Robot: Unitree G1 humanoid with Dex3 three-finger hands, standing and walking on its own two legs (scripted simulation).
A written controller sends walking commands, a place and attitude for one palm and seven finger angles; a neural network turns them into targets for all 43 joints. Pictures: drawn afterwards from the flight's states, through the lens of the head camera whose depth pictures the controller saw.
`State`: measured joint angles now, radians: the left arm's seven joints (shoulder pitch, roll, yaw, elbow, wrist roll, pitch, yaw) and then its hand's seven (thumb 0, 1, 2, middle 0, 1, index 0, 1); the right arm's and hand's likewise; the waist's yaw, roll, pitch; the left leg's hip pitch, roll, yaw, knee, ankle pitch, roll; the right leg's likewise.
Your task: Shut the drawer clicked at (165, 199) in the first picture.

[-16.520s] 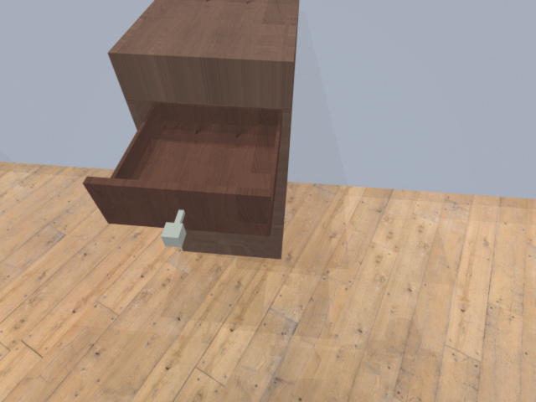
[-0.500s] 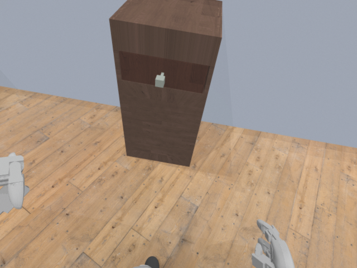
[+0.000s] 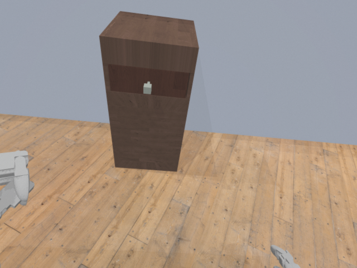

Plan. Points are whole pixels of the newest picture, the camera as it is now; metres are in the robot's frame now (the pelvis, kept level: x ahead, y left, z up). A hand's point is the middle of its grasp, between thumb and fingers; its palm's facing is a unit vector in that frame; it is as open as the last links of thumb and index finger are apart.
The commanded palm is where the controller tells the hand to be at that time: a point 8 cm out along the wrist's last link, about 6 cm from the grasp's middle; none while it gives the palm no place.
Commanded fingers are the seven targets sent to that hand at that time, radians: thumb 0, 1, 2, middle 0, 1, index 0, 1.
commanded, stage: stop stepping back and stand still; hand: left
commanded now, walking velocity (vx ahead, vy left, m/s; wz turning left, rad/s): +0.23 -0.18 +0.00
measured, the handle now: (147, 86) +0.93 +0.21 -0.07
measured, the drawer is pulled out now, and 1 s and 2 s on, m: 0.00 0.00 0.00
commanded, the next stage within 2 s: let the arm hang, fingers relaxed in 1.44 s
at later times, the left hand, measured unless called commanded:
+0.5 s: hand (13, 209) +0.14 +0.26 +0.18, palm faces +0.46 -0.78 -0.42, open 3.3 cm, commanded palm +0.06 +0.29 +0.19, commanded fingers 0.00 0.90 0.90 -1.40 -1.60 -1.40 -1.60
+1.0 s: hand (27, 199) +0.16 +0.26 +0.18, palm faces +0.40 -0.77 -0.49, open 3.3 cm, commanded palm +0.09 +0.30 +0.19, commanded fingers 0.00 0.90 0.90 -1.40 -1.60 -1.40 -1.60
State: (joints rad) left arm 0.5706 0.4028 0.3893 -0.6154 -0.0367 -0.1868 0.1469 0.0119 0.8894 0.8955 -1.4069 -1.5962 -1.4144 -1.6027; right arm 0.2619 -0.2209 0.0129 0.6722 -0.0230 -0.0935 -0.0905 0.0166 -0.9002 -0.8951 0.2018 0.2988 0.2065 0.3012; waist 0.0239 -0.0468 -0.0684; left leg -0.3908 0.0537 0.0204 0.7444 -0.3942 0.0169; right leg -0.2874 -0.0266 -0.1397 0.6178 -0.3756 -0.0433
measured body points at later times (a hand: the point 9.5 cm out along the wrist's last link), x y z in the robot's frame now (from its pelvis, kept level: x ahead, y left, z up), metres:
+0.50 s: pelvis -0.05 +0.00 +0.00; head -0.06 +0.02 +0.44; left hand +0.11 +0.30 +0.20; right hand +0.12 -0.21 -0.08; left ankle +0.00 +0.14 -0.73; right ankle -0.01 -0.09 -0.72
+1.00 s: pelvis -0.01 +0.01 +0.01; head +0.00 +0.00 +0.46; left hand +0.13 +0.29 +0.20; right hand +0.18 -0.20 -0.07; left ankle -0.02 +0.13 -0.73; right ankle +0.00 -0.09 -0.73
